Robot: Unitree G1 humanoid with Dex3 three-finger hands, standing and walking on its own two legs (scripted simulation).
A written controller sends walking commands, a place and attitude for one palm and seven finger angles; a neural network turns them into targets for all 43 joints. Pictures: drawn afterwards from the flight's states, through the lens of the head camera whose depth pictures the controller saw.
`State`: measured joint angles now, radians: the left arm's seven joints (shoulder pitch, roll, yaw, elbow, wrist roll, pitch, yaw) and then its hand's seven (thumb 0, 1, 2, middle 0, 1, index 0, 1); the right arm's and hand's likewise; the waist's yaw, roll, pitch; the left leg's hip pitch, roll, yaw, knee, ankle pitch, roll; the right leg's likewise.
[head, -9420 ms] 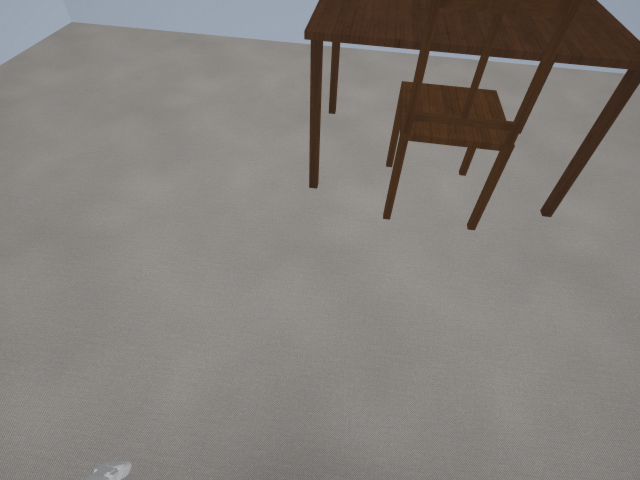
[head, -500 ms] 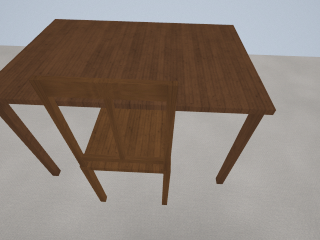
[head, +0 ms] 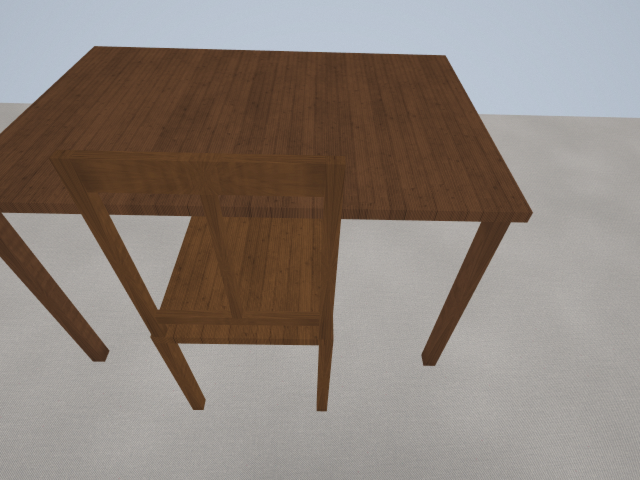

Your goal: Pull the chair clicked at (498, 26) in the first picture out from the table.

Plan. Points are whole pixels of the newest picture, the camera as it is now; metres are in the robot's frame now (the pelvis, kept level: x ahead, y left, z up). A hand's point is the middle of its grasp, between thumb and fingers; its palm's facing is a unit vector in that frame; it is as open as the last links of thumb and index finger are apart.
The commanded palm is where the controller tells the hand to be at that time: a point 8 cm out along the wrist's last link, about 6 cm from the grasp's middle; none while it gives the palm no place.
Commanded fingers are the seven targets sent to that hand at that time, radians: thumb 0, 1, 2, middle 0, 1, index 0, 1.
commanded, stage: look again from close up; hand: left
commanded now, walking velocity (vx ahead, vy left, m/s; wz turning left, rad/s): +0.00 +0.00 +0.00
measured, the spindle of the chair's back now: (225, 263) +0.48 +0.19 -0.07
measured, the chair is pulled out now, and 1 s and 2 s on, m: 0.00 0.00 0.00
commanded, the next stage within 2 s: raise the hand toward the chair's back in 1.52 s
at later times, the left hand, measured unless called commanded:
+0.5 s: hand out of the picture -0.03 +0.16 -0.18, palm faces +0.02 -0.99 -0.16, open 7.4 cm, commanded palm none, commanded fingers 0.00 0.90 0.90 -0.20 -0.30 -0.20 -0.30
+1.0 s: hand out of the picture -0.02 +0.16 -0.18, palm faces +0.02 -0.99 -0.15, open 7.4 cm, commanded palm none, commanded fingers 0.00 0.90 0.90 -0.20 -0.30 -0.20 -0.30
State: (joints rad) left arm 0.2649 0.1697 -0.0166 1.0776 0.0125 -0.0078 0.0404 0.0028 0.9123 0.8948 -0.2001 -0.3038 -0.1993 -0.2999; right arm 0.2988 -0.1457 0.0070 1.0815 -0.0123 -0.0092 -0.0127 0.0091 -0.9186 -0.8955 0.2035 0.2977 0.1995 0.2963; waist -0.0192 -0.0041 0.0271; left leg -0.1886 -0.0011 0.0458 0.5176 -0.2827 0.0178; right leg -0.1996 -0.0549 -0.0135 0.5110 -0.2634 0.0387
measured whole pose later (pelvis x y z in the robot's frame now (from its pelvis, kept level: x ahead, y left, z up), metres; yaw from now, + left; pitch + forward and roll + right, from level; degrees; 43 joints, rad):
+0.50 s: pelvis -0.01 +0.00 +0.00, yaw +0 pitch -2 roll +0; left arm 0.34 0.14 -0.02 1.11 0.01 -0.01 0.03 0.00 0.91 0.89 -0.20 -0.30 -0.20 -0.30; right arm 0.28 -0.14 0.01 1.12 -0.01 -0.01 -0.01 0.01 -0.91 -0.90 0.20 0.30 0.20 0.30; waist 0.00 -0.02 0.04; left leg -0.19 -0.01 0.05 0.46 -0.23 0.02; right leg -0.21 -0.06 -0.01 0.46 -0.21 0.05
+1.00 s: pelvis -0.01 +0.00 +0.00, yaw +0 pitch -2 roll +0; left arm 0.32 0.13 -0.01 1.10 0.01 -0.02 0.04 0.00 0.91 0.89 -0.20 -0.30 -0.20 -0.30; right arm 0.28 -0.13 0.01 1.15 0.00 -0.02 -0.01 0.01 -0.92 -0.90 0.20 0.30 0.20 0.30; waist 0.00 -0.03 0.04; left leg -0.18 -0.01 0.05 0.45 -0.23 0.02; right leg -0.20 -0.06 -0.01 0.44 -0.21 0.05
